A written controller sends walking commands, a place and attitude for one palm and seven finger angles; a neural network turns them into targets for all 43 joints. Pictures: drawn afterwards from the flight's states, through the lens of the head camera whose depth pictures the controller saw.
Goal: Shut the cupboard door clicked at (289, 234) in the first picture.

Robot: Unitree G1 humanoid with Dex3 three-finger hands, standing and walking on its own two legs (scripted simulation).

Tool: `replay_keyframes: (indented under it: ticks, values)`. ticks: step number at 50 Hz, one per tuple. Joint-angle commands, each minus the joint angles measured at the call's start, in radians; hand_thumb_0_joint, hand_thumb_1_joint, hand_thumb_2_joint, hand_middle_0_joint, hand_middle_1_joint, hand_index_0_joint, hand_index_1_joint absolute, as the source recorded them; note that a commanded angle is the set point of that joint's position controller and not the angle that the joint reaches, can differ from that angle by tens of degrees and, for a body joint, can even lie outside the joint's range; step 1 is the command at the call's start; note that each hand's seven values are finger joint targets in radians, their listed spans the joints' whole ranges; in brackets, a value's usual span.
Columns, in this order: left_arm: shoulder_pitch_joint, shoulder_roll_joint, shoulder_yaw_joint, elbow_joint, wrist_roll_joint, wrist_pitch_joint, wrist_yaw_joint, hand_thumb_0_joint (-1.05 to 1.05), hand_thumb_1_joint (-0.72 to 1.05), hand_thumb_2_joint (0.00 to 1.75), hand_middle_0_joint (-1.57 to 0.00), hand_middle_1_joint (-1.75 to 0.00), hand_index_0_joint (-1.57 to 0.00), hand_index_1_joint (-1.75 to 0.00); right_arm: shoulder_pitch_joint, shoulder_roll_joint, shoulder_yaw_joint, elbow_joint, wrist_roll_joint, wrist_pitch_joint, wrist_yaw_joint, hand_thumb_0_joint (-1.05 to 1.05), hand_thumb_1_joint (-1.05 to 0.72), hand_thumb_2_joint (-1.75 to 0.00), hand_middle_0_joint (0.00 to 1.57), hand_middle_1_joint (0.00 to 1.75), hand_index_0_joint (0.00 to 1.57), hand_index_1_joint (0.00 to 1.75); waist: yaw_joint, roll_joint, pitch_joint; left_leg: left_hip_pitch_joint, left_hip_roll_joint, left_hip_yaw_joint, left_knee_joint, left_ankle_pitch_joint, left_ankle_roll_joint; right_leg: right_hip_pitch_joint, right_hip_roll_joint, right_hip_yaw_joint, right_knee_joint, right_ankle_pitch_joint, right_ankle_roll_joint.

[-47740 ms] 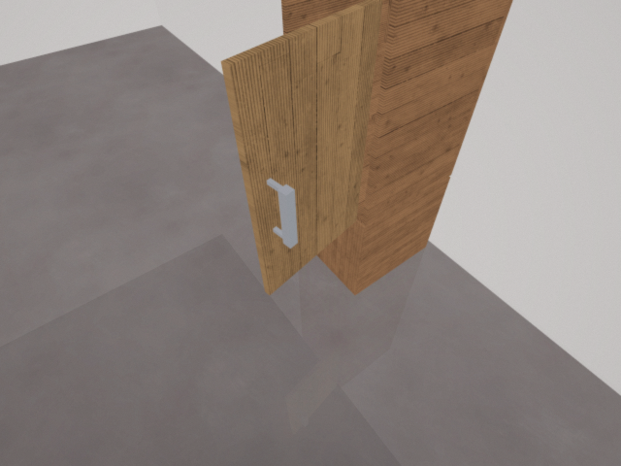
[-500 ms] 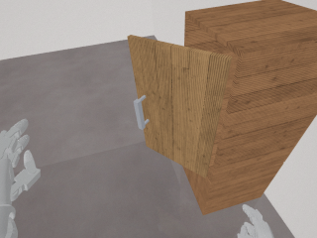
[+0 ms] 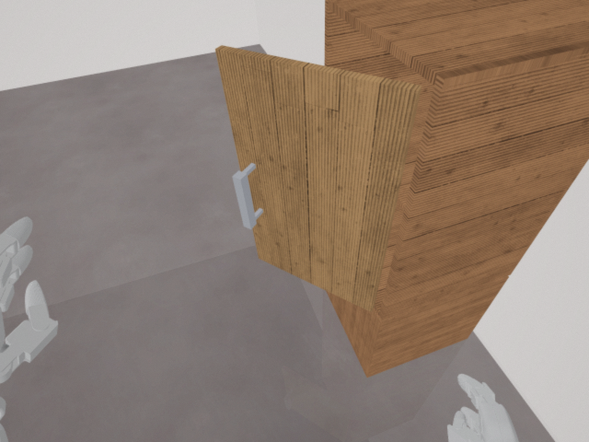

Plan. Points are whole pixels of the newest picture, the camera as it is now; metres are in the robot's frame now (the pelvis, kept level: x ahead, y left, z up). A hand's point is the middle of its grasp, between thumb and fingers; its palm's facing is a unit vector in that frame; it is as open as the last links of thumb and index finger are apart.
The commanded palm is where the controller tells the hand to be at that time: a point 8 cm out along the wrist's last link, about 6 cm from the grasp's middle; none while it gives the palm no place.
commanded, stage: step back with the hand held close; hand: left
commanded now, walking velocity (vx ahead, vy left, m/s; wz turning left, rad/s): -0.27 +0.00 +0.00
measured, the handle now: (250, 196) +0.62 +0.16 -0.06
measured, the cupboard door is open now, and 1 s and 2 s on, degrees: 40 40 40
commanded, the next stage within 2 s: stop stepping back and stand still in 1.00 s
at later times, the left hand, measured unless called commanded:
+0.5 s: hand out of the picture +0.11 +0.28 +0.16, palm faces +0.48 -0.75 -0.46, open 7.4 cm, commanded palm +0.06 +0.31 +0.17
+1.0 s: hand out of the picture +0.02 +0.28 +0.17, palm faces +0.49 -0.75 -0.45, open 7.4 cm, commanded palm -0.03 +0.32 +0.17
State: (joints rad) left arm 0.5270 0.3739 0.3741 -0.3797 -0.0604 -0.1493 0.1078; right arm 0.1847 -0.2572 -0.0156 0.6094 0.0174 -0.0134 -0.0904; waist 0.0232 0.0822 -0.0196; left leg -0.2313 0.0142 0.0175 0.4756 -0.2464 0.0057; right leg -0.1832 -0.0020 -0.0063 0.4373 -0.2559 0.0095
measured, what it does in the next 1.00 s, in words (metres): walks backwards: right foot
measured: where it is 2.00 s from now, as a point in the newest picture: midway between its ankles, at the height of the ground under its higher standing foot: outside the picture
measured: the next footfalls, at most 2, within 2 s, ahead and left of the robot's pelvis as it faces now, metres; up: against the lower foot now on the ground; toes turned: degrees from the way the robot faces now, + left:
right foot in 0.78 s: -0.08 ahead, -0.12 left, +0.00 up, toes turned +9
left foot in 1.04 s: -0.06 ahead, +0.11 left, +0.00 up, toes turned +7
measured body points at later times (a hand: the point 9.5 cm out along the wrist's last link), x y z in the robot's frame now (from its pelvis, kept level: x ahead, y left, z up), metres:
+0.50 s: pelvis -0.08 +0.01 -0.02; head -0.08 +0.01 +0.43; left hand +0.08 +0.32 +0.18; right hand +0.10 -0.23 -0.09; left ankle +0.00 +0.11 -0.74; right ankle -0.02 -0.13 -0.74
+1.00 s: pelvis -0.15 +0.01 -0.01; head -0.15 +0.02 +0.44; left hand -0.01 +0.31 +0.19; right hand +0.03 -0.22 -0.09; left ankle -0.07 +0.11 -0.73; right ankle -0.12 -0.12 -0.74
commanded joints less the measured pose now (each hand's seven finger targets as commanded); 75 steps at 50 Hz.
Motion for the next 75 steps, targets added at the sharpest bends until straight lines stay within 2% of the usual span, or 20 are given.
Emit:
replay_keyframes:
  ticks: [1, 5, 19, 26, 30, 34, 39, 41, 44, 47, 49, 52, 54, 56, 58, 62, 66, 68, 71, 75]
  values:
    - [-0.032, 0.244, 0.174, -0.242, -0.010, -0.057, 0.035, 0.00, 0.90, 0.90, -0.20, -0.30, -0.20, -0.30, -0.108, -0.092, -0.038, -0.200, 0.000, -0.018, -0.016, 0.00, -0.90, -0.90, 0.20, 0.30, 0.20, 0.30, -0.011, -0.040, -0.177, 0.074, 0.055, -0.019, -0.036, 0.496, 0.026, 0.062, -0.047, 0.007, 0.026, 0.506, 0.002]
    - [0.007, 0.235, 0.170, -0.243, -0.012, -0.048, 0.039, 0.00, 0.90, 0.90, -0.20, -0.30, -0.20, -0.30, -0.102, -0.096, -0.040, -0.216, 0.004, 0.000, -0.016, 0.00, -0.90, -0.90, 0.20, 0.30, 0.20, 0.30, -0.013, -0.043, -0.160, 0.002, 0.067, -0.031, -0.060, 0.411, 0.025, 0.070, -0.039, 0.009, 0.041, 0.443, 0.007]
    - [-0.047, 0.217, 0.188, -0.282, 0.030, -0.119, 0.055, 0.00, 0.90, 0.90, -0.20, -0.30, -0.20, -0.30, -0.064, -0.112, -0.037, -0.212, -0.003, -0.065, -0.018, 0.00, -0.90, -0.90, 0.20, 0.30, 0.20, 0.30, -0.022, 0.034, -0.050, -0.525, 0.117, -0.131, -0.184, -0.395, 0.097, 0.216, 0.012, 0.041, 0.177, 0.121, 0.016]
    - [-0.103, 0.231, 0.169, -0.312, 0.029, -0.146, 0.075, 0.00, 0.90, 0.90, -0.20, -0.30, -0.20, -0.30, -0.033, -0.095, -0.035, -0.171, -0.017, -0.105, -0.008, 0.00, -0.90, -0.90, 0.20, 0.30, 0.20, 0.30, -0.036, -0.088, -0.025, -0.289, 0.016, -0.059, 0.039, -0.275, 0.038, -0.132, -0.093, 0.170, -0.075, -0.183, -0.043]
    - [-0.098, 0.237, 0.163, -0.305, 0.023, -0.159, 0.087, 0.00, 0.90, 0.90, -0.20, -0.30, -0.20, -0.30, -0.033, -0.092, -0.030, -0.153, -0.018, -0.104, -0.005, 0.00, -0.90, -0.90, 0.20, 0.30, 0.20, 0.30, -0.044, -0.078, -0.018, -0.200, 0.017, -0.070, 0.033, -0.222, 0.025, -0.232, -0.095, 0.126, -0.107, -0.225, -0.043]
    - [-0.059, 0.241, 0.207, -0.304, 0.037, -0.179, 0.086, 0.00, 0.90, 0.90, -0.20, -0.30, -0.20, -0.30, -0.056, -0.116, -0.034, -0.167, -0.011, -0.118, -0.014, 0.00, -0.90, -0.90, 0.20, 0.30, 0.20, 0.30, -0.030, 0.128, -0.049, -0.514, 0.166, -0.243, -0.269, -0.460, 0.096, 0.117, 0.063, 0.009, 0.207, -0.045, 0.013]
    - [0.018, 0.233, 0.235, -0.271, 0.044, -0.191, 0.054, 0.00, 0.90, 0.90, -0.20, -0.30, -0.20, -0.30, -0.082, -0.125, -0.054, -0.178, -0.019, -0.144, -0.002, 0.00, -0.90, -0.90, 0.20, 0.30, 0.20, 0.30, -0.015, 0.148, -0.053, -0.680, 0.235, -0.247, -0.260, -0.545, 0.134, 0.270, 0.109, 0.039, 0.324, 0.004, 0.013]
    - [0.029, 0.246, 0.241, -0.302, 0.022, -0.195, 0.050, 0.00, 0.90, 0.90, -0.20, -0.30, -0.20, -0.30, -0.070, -0.107, -0.048, -0.161, -0.023, -0.145, 0.004, 0.00, -0.90, -0.90, 0.20, 0.30, 0.20, 0.30, -0.021, 0.070, -0.050, -0.521, 0.180, -0.176, -0.159, -0.374, 0.098, 0.132, 0.063, 0.094, 0.194, 0.074, -0.015]
    - [-0.005, 0.261, 0.197, -0.349, 0.001, -0.197, 0.064, 0.00, 0.90, 0.90, -0.20, -0.30, -0.20, -0.30, -0.041, -0.059, -0.044, -0.131, -0.010, -0.146, 0.012, 0.00, -0.90, -0.90, 0.20, 0.30, 0.20, 0.30, -0.040, -0.165, -0.174, -0.119, 0.023, 0.007, 0.141, -0.061, -0.009, -0.161, -0.144, 0.297, -0.052, 0.213, -0.066]
    - [-0.065, 0.306, 0.198, -0.357, 0.020, -0.174, 0.086, 0.00, 0.90, 0.90, -0.20, -0.30, -0.20, -0.30, -0.071, -0.043, -0.040, -0.118, -0.023, -0.118, 0.003, 0.00, -0.90, -0.90, 0.20, 0.30, 0.20, 0.30, -0.041, -0.215, -0.143, -0.069, -0.013, 0.009, 0.308, -0.055, -0.030, -0.254, -0.243, 0.341, -0.116, 0.324, -0.123]
    - [-0.087, 0.285, 0.184, -0.309, 0.026, -0.162, 0.088, 0.00, 0.90, 0.90, -0.20, -0.30, -0.20, -0.30, -0.073, -0.043, -0.032, -0.108, -0.029, -0.101, -0.008, 0.00, -0.90, -0.90, 0.20, 0.30, 0.20, 0.30, -0.050, -0.179, -0.062, -0.074, -0.002, -0.019, 0.198, -0.014, -0.023, -0.270, -0.197, 0.270, -0.084, 0.361, -0.103]
    - [-0.109, 0.269, 0.178, -0.266, 0.022, -0.169, 0.073, 0.00, 0.90, 0.90, -0.20, -0.30, -0.20, -0.30, -0.075, -0.091, -0.044, -0.123, -0.009, -0.093, -0.023, 0.00, -0.90, -0.90, 0.20, 0.30, 0.20, 0.30, -0.038, -0.022, -0.060, -0.089, 0.105, -0.078, -0.082, 0.181, 0.025, -0.167, 0.020, 0.114, 0.030, 0.206, 0.001]
    - [-0.062, 0.256, 0.206, -0.229, 0.020, -0.171, 0.057, 0.00, 0.90, 0.90, -0.20, -0.30, -0.20, -0.30, -0.086, -0.102, -0.050, -0.141, -0.014, -0.095, -0.022, 0.00, -0.90, -0.90, 0.20, 0.30, 0.20, 0.30, -0.024, 0.135, -0.136, -0.289, 0.248, -0.212, -0.254, 0.004, 0.095, 0.066, 0.100, 0.029, 0.277, 0.095, 0.025]
    - [-0.085, 0.218, 0.189, -0.282, 0.023, -0.161, 0.043, 0.00, 0.90, 0.90, -0.20, -0.30, -0.20, -0.30, -0.088, -0.101, -0.058, -0.149, -0.025, -0.109, -0.007, 0.00, -0.90, -0.90, 0.20, 0.30, 0.20, 0.30, -0.015, 0.159, -0.139, -0.431, 0.339, -0.281, -0.349, -0.355, 0.147, 0.122, 0.105, 0.054, 0.509, -0.103, 0.019]
    - [-0.069, 0.206, 0.177, -0.328, 0.023, -0.153, 0.041, 0.00, 0.90, 0.90, -0.20, -0.30, -0.20, -0.30, -0.075, -0.099, -0.053, -0.163, -0.017, -0.125, 0.006, 0.00, -0.90, -0.90, 0.20, 0.30, 0.20, 0.30, -0.011, 0.101, -0.131, -0.353, 0.297, -0.233, -0.300, -0.403, 0.130, 0.062, 0.091, 0.032, 0.421, -0.144, 0.012]
    - [-0.016, 0.203, 0.140, -0.405, 0.001, -0.116, 0.049, 0.00, 0.90, 0.90, -0.20, -0.30, -0.20, -0.30, -0.051, -0.080, -0.020, -0.163, -0.021, -0.140, 0.014, 0.00, -0.90, -0.90, 0.20, 0.30, 0.20, 0.30, -0.028, 0.153, -0.087, -0.134, 0.153, -0.117, -0.271, -0.364, 0.006, -0.008, 0.092, -0.052, -0.025, -0.193, -0.029]
    - [-0.102, 0.286, 0.214, -0.384, -0.016, -0.104, 0.076, 0.00, 0.90, 0.90, -0.20, -0.30, -0.20, -0.30, -0.031, -0.066, -0.010, -0.128, -0.041, -0.133, 0.005, 0.00, -0.90, -0.90, 0.20, 0.30, 0.20, 0.30, -0.044, -0.007, -0.179, 0.125, 0.061, 0.002, 0.038, 0.036, -0.026, -0.159, -0.103, 0.136, -0.175, -0.011, -0.113]
    - [-0.106, 0.252, 0.172, -0.341, -0.018, -0.082, 0.076, 0.00, 0.90, 0.90, -0.20, -0.30, -0.20, -0.30, -0.036, -0.067, -0.025, -0.120, -0.013, -0.135, 0.000, 0.00, -0.90, -0.90, 0.20, 0.30, 0.20, 0.30, -0.039, -0.151, -0.209, 0.174, 0.050, -0.003, 0.054, 0.058, -0.015, -0.147, -0.073, 0.093, -0.133, -0.013, -0.071]
    - [-0.059, 0.236, 0.160, -0.307, -0.015, -0.062, 0.074, 0.00, 0.90, 0.90, -0.20, -0.30, -0.20, -0.30, -0.071, -0.063, -0.011, -0.132, -0.011, -0.105, -0.006, 0.00, -0.90, -0.90, 0.20, 0.30, 0.20, 0.30, -0.051, -0.043, -0.057, 0.142, 0.051, 0.003, 0.079, -0.011, -0.011, -0.276, -0.090, 0.097, -0.167, -0.205, -0.091]
    - [-0.140, 0.252, 0.153, -0.276, 0.002, -0.064, 0.080, 0.00, 0.90, 0.90, -0.20, -0.30, -0.20, -0.30, -0.068, -0.064, -0.008, -0.105, -0.019, -0.084, -0.017, 0.00, -0.90, -0.90, 0.20, 0.30, 0.20, 0.30, -0.060, -0.131, 0.116, 0.034, 0.047, 0.008, 0.228, -0.064, -0.015, -0.407, -0.166, 0.171, -0.227, -0.435, -0.157]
